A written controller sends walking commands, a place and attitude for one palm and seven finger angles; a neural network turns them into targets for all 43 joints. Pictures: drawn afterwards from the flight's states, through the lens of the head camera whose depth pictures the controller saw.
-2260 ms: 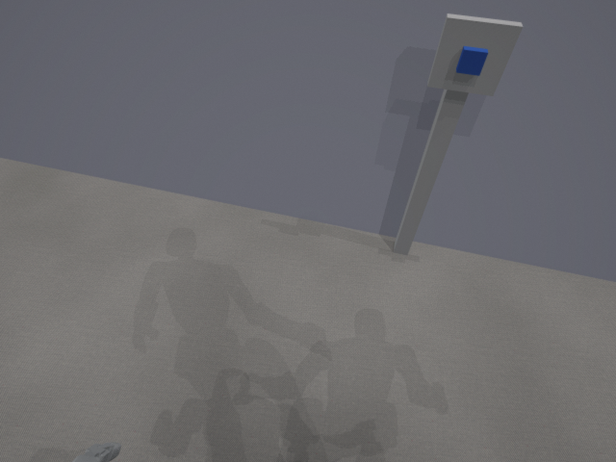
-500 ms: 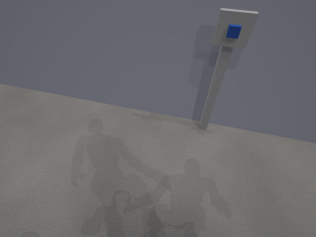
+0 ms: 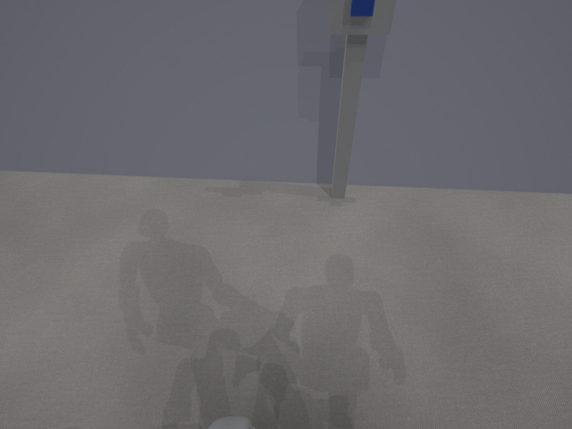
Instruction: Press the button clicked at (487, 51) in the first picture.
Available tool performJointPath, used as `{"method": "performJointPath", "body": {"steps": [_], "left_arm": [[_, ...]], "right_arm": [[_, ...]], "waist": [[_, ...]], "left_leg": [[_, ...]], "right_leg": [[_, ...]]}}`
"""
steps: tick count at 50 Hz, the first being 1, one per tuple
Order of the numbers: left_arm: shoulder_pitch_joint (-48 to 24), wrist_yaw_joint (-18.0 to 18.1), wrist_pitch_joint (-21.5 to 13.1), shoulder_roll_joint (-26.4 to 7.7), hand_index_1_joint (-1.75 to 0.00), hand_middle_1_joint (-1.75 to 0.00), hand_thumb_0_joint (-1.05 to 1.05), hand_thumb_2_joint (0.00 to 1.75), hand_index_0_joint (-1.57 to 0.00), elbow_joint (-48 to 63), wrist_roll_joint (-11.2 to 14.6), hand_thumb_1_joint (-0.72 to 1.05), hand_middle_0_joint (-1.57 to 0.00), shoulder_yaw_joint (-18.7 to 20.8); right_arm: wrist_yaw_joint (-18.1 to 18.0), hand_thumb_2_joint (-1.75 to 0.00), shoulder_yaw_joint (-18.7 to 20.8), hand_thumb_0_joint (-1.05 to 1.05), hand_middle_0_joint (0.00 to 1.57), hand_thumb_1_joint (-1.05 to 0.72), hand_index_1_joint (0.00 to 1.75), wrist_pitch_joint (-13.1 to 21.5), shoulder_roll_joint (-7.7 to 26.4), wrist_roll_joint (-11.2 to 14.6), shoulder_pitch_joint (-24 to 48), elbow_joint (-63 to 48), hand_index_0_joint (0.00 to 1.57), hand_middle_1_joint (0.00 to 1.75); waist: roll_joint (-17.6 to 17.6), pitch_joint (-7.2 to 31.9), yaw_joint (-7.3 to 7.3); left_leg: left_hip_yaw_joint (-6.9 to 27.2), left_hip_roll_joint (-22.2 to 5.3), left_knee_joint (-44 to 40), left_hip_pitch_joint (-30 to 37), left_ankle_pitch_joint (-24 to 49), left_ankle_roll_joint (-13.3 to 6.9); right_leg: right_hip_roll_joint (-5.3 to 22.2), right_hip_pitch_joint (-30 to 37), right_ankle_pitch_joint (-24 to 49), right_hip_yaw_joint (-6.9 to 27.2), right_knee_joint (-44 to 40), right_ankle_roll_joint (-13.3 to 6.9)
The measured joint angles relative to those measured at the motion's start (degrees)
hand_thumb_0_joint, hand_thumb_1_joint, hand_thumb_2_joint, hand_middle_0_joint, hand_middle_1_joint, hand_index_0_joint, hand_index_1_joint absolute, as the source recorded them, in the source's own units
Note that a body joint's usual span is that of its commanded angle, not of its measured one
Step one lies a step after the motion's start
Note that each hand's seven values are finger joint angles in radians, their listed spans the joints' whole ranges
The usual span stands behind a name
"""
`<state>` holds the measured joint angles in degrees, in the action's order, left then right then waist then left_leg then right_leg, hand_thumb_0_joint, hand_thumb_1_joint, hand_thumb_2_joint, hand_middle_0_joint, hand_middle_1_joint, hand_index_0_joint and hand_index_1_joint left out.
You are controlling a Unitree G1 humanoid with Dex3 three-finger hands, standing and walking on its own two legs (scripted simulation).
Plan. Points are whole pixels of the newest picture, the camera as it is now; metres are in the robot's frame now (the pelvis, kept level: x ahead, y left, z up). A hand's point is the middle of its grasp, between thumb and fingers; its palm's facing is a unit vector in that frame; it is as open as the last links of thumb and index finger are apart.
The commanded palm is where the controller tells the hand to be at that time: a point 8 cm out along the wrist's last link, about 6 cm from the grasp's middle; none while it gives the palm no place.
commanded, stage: walk to a spot facing it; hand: left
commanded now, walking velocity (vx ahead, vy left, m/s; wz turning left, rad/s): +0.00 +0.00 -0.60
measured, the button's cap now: (362, 2) +1.10 -0.10 +0.09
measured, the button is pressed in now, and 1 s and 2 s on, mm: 0 0 0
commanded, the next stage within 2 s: turn to face it in 1.80 s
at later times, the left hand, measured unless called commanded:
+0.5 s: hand out of the picture +0.11 +0.26 -0.15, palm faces -0.20 -0.95 -0.23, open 7.4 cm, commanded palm none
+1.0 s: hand (262, 359) +0.24 +0.08 -0.14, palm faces -0.60 -0.78 -0.19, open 7.4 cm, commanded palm none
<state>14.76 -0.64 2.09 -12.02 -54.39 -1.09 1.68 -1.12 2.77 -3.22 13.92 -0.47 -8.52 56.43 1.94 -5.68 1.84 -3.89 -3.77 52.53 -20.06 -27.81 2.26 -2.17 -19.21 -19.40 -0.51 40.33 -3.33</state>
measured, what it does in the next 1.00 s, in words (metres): steps on the spot, turning right: left foot, then right foot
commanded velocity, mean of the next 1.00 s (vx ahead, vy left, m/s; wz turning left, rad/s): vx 0.15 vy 0.00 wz -0.57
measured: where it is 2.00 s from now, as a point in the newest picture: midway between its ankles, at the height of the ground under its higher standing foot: (387, 379)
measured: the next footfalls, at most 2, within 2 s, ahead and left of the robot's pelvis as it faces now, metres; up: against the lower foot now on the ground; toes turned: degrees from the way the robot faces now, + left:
left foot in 0.42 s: +0.03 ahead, +0.16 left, +0.00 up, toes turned -15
right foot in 0.90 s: -0.04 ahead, -0.11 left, +0.00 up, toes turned -40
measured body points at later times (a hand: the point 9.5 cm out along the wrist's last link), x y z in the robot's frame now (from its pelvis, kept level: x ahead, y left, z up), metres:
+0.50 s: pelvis -0.02 +0.06 +0.02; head +0.02 +0.08 +0.47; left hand +0.12 +0.31 -0.14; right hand +0.02 -0.22 -0.10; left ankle -0.01 +0.17 -0.72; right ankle -0.02 -0.07 -0.67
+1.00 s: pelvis +0.03 +0.00 +0.01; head +0.06 -0.02 +0.45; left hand +0.28 +0.12 -0.13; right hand -0.17 -0.19 -0.13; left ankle +0.02 +0.14 -0.65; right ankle -0.07 -0.09 -0.72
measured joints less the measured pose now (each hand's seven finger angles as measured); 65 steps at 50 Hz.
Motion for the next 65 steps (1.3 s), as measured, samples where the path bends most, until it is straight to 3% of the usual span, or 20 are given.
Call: {"method": "performJointPath", "body": {"steps": [3,8,15,20,22,24,27,30,38,43,45,46,49,51,55,59,62,65], "left_arm": [[0.8,0.3,0.0,1.4,-0.3,-0.3,0.0,0.9,-0.2,0.3,0.2,0.9,-0.2,-0.1],[1.5,0.3,-0.1,2.0,-0.3,-0.3,0.0,0.9,-0.2,0.3,0.3,0.9,-0.2,0.3],[0.5,0.3,0.2,0.3,-0.3,-0.3,0.0,0.9,-0.2,1.0,-0.1,0.9,-0.2,1.5],[-1.1,0.4,1.0,-2.2,-0.3,-0.3,0.0,0.9,-0.2,1.7,-0.1,0.9,-0.2,2.5],[-1.9,0.2,1.6,-3.5,-0.3,-0.3,0.0,0.9,-0.2,2.0,0.2,0.9,-0.2,3.0],[-2.9,-0.1,2.1,-4.4,-0.3,-0.3,0.0,0.9,-0.2,2.0,-0.2,0.91,-0.2,3.7],[-3.3,-1.0,2.1,-5.5,-0.3,-0.3,0.0,0.9,-0.2,2.7,-0.6,0.91,-0.2,4.4],[-3.2,-1.5,2.3,-5.5,-0.3,-0.3,0.0,0.9,-0.19,3.2,-0.5,0.91,-0.2,4.4],[-4.5,-3.2,3.0,-3.4,-0.3,-0.3,0.0,0.9,-0.19,2.1,-0.7,0.91,-0.2,3.2],[-7.3,-3.6,1.8,-1.6,-0.3,-0.3,0.0,0.9,-0.19,2.6,-0.6,0.91,-0.2,2.4],[-8.3,-3.5,0.3,-1.5,-0.3,-0.3,0.0,0.9,-0.19,3.4,-0.6,0.91,-0.2,1.9],[-8.8,-3.2,-1.0,-1.4,-0.3,-0.3,0.0,0.9,-0.19,3.7,-0.5,0.91,-0.2,1.8],[-7.8,-1.8,-3.4,-0.3,-0.3,-0.3,0.0,0.9,-0.2,3.6,0.4,0.91,-0.2,1.2],[-5.4,-1.0,-3.9,0.0,-0.3,-0.3,0.0,0.9,-0.2,2.6,0.4,0.91,-0.2,1.0],[-1.2,-0.7,-3.6,0.1,-0.3,-0.3,0.0,0.9,-0.2,-1.0,-0.2,0.91,-0.2,0.7],[1.5,-0.9,-3.2,-0.1,-0.3,-0.3,0.0,0.9,-0.2,-3.9,-0.4,0.9,-0.2,0.9],[3.4,-0.9,-2.7,-0.7,-0.3,-0.3,0.0,0.9,-0.2,-5.3,-0.2,0.9,-0.2,1.6],[3.0,-0.8,-1.1,-1.5,-0.3,-0.3,0.0,0.9,-0.2,-6.4,0.2,0.9,-0.2,2.5]], "right_arm": [[0.2,-0.9,0.3,0.01,0.21,-0.91,0.3,-0.2,-0.3,-0.1,0.4,0.0,0.21,0.3],[-0.1,-0.9,0.6,0.01,0.21,-0.91,0.3,0.3,-0.7,-0.1,0.7,-1.0,0.21,0.3],[-0.7,-0.9,0.8,0.01,0.2,-0.91,0.3,0.8,-0.5,0.2,2.0,-2.5,0.2,0.3],[-1.0,-0.9,0.3,0.0,0.2,-0.91,0.3,2.1,-0.8,0.7,2.1,-4.4,0.2,0.3],[-1.1,-0.9,0.0,0.0,0.2,-0.91,0.3,3.0,-1.3,0.4,1.4,-5.0,0.2,0.3],[-1.0,-0.9,-0.6,0.0,0.2,-0.91,0.3,2.9,-1.8,0.0,0.4,-5.4,0.2,0.3],[-1.0,-0.9,-1.1,0.0,0.21,-0.91,0.3,2.5,-2.4,-0.5,-1.4,-5.2,0.21,0.3],[-0.8,-0.9,-1.2,0.0,0.21,-0.9,0.3,2.7,-2.6,-0.7,-2.9,-4.9,0.21,0.3],[-0.1,-0.9,-0.9,0.0,0.21,-0.9,0.3,4.5,-2.3,-1.1,-8.5,-2.7,0.21,0.3],[0.2,-0.9,0.0,0.0,0.21,-0.9,0.3,4.4,-0.5,-1.4,-12.2,0.3,0.21,0.3],[0.4,-0.9,0.3,0.0,0.21,-0.9,0.3,4.2,0.2,-1.2,-14.5,1.1,0.21,0.3],[0.6,-0.9,0.2,0.0,0.21,-0.9,0.3,3.8,0.5,-0.9,-15.2,1.7,0.21,0.3],[0.7,-0.9,0.3,0.01,0.2,-0.91,0.3,1.8,1.4,-0.8,-14.1,3.5,0.2,0.3],[0.9,-0.9,0.4,0.01,0.2,-0.91,0.3,1.7,1.4,-1.0,-12.3,3.2,0.2,0.3],[1.7,-0.9,0.6,0.01,0.2,-0.91,0.3,2.8,0.2,-1.0,-7.8,-0.2,0.2,0.3],[2.5,-0.9,0.3,0.01,0.2,-0.91,0.3,4.3,-1.3,-0.6,-3.9,-3.2,0.2,0.3],[2.4,-0.9,-0.2,0.0,0.2,-0.91,0.3,6.1,-2.1,-0.7,-2.6,-4.7,0.2,0.3],[1.5,-0.9,-1.0,0.0,0.21,-0.91,0.3,7.6,-3.4,-1.4,-2.2,-4.6,0.2,0.3]], "waist": [[0.0,-0.3,0.35],[-1.5,0.7,0.32],[-2.8,2.1,1.0],[-3.9,3.3,0.87],[-5.2,3.5,0.2],[-5.5,3.2,-0.13],[-5.6,3.0,-0.11],[-4.9,3.1,-0.16],[-3.0,3.3,-2.6],[-1.1,2.7,-4.74],[-0.7,2.8,-5.31],[-0.7,2.7,-5.04],[0.2,2.3,-4.34],[-0.3,2.8,-3.97],[-1.5,3.7,-3.99],[-2.4,3.4,-2.76],[-3.7,3.3,-2.03],[-4.6,3.1,-1.83]], "left_leg": [[2.9,1.2,8.9,-4.8,3.2,0.4],[3.7,1.5,7.5,-6.2,5.9,1.3],[4.8,2.3,-3.4,-2.0,4.1,1.1],[4.6,3.6,-18.7,4.4,6.7,-0.3],[3.9,4.0,-22.5,5.9,8.4,-2.4],[2.6,3.5,-22.3,6.5,9.5,-3.4],[0.6,2.3,-24.3,8.7,10.5,-3.7],[-1.7,1.0,-25.3,10.0,10.5,-3.9],[-8.5,-2.1,-27.1,13.1,8.9,-3.0],[-12.5,-4.9,-24.9,14.1,5.7,-0.8],[-12.9,-6.5,-19.5,12.7,2.5,0.2],[-11.6,-7.1,-12.8,10.3,-0.1,0.6],[-3.5,-5.6,8.5,1.2,-2.3,0.9],[-1.9,-5.0,13.3,-3.5,0.6,1.4],[-1.5,-5.1,5.6,-9.6,6.5,2.4],[-1.6,-4.2,-6.9,-9.8,11.3,1.8],[-3.1,-2.6,-14.1,-5.9,14.7,0.4],[-5.9,-3.2,-9.6,-4.5,10.7,-4.1]], "right_leg": [[-1.1,1.1,3.0,1.2,-5.1,-0.4],[-1.8,1.8,7.8,4.6,-11.8,-0.5],[-3.4,0.6,10.6,9.5,-14.2,0.8],[-4.7,-1.7,11.2,12.7,-12.8,2.9],[-4.9,-4.3,5.9,12.9,-7.2,3.7],[-4.6,-8.4,-1.8,9.5,5.5,5.2],[-2.3,-12.4,-2.1,5.3,22.1,6.8],[0.6,-12.1,-1.2,3.0,26.0,7.7],[5.9,-5.8,-2.6,-1.4,11.6,7.3],[5.4,-1.3,-3.7,-4.7,0.1,5.3],[4.5,2.9,-1.3,-6.0,-7.7,3.2],[4.3,3.1,1.7,-5.8,-8.2,2.9],[2.8,4.3,-0.8,-4.8,-5.8,3.2],[2.3,7.0,-1.1,-3.3,-8.4,3.4],[2.2,11.8,-0.5,-0.7,-13.6,4.0],[2.5,15.3,-2.7,1.7,-14.5,5.4],[3.5,15.9,-7.6,3.8,-9.2,5.8],[2.2,6.6,-10.1,4.5,16.3,3.3]]}}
